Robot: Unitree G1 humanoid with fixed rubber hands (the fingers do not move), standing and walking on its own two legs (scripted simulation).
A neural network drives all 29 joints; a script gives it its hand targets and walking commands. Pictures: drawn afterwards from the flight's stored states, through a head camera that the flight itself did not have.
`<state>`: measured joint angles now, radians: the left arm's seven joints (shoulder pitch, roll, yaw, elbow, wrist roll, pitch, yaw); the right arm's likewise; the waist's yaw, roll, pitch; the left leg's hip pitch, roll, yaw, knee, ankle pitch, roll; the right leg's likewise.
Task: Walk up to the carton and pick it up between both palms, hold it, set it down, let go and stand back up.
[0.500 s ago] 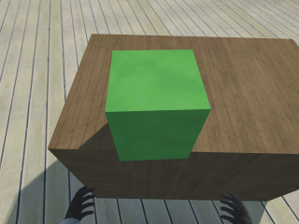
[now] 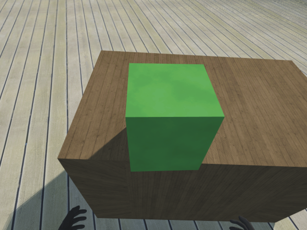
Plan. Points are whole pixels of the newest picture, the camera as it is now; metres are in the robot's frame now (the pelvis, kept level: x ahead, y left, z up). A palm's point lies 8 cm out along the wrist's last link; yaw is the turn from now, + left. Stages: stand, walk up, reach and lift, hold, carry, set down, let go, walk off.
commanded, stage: stand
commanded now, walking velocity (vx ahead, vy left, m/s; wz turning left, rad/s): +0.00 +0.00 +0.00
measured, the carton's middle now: (165, 119) +0.42 -0.01 +0.06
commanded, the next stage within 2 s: none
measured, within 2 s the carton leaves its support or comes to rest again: neither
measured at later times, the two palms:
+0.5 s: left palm out of the picture +0.12 +0.26 -0.11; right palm out of the picture +0.11 -0.24 -0.10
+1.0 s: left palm out of the picture +0.11 +0.26 -0.12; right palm out of the picture +0.10 -0.24 -0.10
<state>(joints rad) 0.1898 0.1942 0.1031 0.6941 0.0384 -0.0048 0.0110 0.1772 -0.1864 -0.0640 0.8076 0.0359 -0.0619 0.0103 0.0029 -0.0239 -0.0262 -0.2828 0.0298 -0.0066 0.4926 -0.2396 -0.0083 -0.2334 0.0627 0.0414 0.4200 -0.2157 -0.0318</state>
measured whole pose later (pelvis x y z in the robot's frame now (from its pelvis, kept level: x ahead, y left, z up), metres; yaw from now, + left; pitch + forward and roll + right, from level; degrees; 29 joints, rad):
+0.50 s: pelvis +0.00 +0.01 +0.00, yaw +0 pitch +1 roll -2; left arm 0.19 0.21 0.10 0.78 0.04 -0.02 0.01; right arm 0.18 -0.19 -0.06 0.85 0.04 -0.05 0.01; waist 0.00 -0.02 -0.03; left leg -0.28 0.03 -0.01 0.52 -0.25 0.00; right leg -0.22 0.06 0.04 0.42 -0.22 -0.02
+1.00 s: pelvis +0.00 +0.01 +0.00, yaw +0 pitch +1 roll -2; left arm 0.19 0.21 0.10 0.84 0.04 -0.02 0.01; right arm 0.18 -0.19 -0.06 0.90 0.04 -0.05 0.01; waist 0.00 -0.02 -0.03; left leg -0.28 0.03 -0.01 0.52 -0.25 0.00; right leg -0.22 0.06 0.04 0.42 -0.22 -0.02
